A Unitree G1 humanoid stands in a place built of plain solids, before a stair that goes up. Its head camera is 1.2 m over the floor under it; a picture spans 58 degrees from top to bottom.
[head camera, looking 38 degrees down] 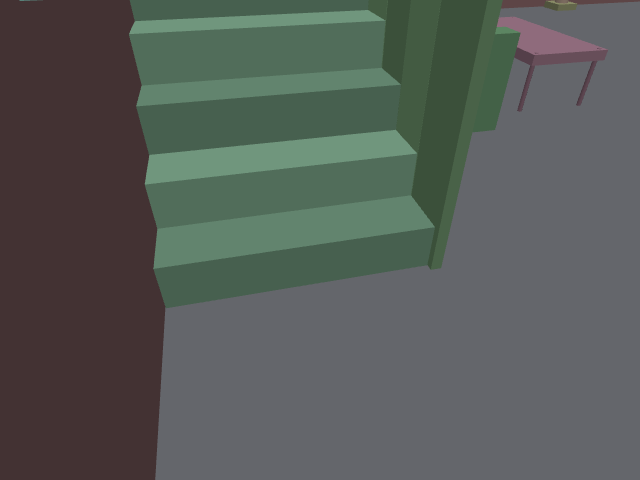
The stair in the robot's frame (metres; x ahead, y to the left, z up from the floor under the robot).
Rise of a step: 0.20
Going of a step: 0.24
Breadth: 1.06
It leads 13 degrees to the left of straight ahead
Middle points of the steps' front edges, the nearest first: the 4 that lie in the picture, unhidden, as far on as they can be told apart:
1.24 0.06 0.20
1.47 0.12 0.40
1.71 0.17 0.60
1.94 0.23 0.80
